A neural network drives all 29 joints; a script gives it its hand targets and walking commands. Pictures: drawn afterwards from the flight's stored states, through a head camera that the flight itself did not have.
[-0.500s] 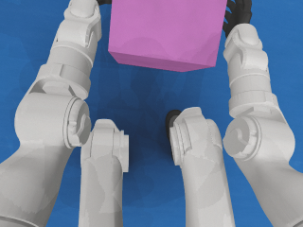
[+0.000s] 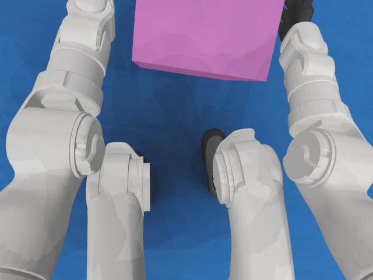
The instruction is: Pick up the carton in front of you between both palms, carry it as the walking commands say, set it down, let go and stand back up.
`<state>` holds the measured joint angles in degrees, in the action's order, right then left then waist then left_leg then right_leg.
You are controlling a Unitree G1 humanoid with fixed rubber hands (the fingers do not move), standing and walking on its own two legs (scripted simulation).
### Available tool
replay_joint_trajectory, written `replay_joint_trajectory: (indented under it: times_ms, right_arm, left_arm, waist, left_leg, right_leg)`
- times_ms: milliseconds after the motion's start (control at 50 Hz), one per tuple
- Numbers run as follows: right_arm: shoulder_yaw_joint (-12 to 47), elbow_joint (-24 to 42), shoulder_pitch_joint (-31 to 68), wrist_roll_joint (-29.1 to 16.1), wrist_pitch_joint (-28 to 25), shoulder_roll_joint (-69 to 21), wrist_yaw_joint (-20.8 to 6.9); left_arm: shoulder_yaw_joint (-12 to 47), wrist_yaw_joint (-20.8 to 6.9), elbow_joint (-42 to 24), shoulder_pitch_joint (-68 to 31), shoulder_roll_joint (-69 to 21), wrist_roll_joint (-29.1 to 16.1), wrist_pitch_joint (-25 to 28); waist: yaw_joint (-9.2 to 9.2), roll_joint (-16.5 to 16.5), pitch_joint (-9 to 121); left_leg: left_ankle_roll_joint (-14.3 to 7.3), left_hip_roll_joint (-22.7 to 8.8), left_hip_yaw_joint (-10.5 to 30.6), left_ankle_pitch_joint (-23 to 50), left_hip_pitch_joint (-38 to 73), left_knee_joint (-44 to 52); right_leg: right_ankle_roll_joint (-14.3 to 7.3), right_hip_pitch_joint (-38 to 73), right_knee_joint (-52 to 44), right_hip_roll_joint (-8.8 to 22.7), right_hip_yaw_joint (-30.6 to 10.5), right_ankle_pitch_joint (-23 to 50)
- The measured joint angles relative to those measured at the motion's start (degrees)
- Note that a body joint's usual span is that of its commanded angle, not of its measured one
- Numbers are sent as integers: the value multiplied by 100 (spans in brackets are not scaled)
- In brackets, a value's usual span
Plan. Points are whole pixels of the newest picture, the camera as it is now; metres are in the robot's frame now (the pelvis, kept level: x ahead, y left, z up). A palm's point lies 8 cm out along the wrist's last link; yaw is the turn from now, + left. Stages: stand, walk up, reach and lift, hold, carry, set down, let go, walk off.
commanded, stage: set down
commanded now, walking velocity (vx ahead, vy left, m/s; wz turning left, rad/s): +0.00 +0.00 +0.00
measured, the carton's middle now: (197, 19) +0.52 -0.07 -0.25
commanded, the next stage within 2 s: let go in 1.30 s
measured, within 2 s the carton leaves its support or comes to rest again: neither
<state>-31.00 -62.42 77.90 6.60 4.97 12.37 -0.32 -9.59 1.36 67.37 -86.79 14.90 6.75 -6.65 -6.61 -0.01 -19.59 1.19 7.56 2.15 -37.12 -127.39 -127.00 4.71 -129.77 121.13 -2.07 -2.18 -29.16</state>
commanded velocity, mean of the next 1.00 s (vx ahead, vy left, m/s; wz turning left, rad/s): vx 0.00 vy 0.00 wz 0.00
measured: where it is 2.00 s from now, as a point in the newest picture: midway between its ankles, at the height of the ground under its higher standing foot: (175, 186)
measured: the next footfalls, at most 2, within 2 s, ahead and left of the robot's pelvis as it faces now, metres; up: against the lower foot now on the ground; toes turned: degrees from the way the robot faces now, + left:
none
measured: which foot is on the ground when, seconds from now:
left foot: down 0.00-1.00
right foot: down 0.00-1.00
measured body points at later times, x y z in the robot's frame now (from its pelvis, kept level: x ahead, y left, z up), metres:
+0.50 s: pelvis +0.00 -0.01 +0.02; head +0.35 -0.02 +0.30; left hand +0.59 +0.11 -0.11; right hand +0.51 -0.26 -0.11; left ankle +0.09 +0.11 -0.34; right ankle +0.13 -0.13 -0.34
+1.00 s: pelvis +0.02 -0.01 +0.15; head +0.34 -0.02 +0.46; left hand +0.59 +0.12 +0.04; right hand +0.51 -0.27 +0.04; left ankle +0.09 +0.11 -0.34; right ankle +0.13 -0.13 -0.34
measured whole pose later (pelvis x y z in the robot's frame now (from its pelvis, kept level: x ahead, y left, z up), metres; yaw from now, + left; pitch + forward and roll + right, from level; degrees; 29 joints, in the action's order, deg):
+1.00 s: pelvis +0.02 -0.01 +0.15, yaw +0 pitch +48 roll +0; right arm -19.3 -42.0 60.2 -6.5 10.4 12.3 5.1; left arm -7.2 2.0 52.6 -72.2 20.6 -1.9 -12.6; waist -7.4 1.8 2.2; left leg 0.7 3.6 2.1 -31.3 -111.8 -95.6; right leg 1.2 -114.9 91.4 -1.0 -1.0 -24.0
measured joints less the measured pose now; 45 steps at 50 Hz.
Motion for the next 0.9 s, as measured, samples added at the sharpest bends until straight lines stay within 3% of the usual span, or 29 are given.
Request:
replay_joint_trajectory:
  times_ms: [80,180,320,420,500,680,900]
  right_arm:
    - [473,-425,70,-592,-352,246,306]
    - [1068,-518,44,-1379,-581,593,435]
    - [1616,131,-187,-2030,-476,673,576]
    - [1718,920,-495,-2011,-160,433,785]
    - [1634,1115,-705,-1810,76,274,862]
    - [1406,1138,-991,-1451,180,105,753]
    - [1207,1882,-1546,-1335,457,9,633]
  left_arm:
    - [556,236,45,85,436,-655,154]
    - [1228,257,-116,149,923,-1482,262]
    - [1339,320,-599,177,976,-1741,169]
    - [1122,424,-1021,427,906,-1614,-94]
    - [843,405,-879,530,800,-1468,-259]
    - [348,226,-439,664,684,-1094,-216]
    - [331,146,-1299,1237,624,-941,-499]
  waist:
    - [-1,-55,-206]
    - [8,-45,-287]
    - [13,-40,-127]
    - [2,18,174]
    - [-31,112,614]
    - [-69,173,1551]
    - [-77,147,2006]
  left_leg:
    - [6,-93,7,-11,22,-24]
    - [-33,-234,-20,-22,-69,-116]
    - [-17,-329,-8,3,-134,-172]
    - [-30,-413,-42,7,84,67]
    - [-52,-439,-73,54,301,489]
    - [-60,-457,-93,234,564,1434]
    - [-38,-403,-27,449,1113,2520]
  right_leg:
    - [-81,10,21,69,81,9]
    - [-241,-99,114,217,208,24]
    - [-351,-204,166,257,288,96]
    - [-351,-39,-66,166,250,156]
    - [-339,167,-458,130,203,182]
    - [-332,435,-1343,93,141,298]
    - [-355,1028,-2375,116,136,415]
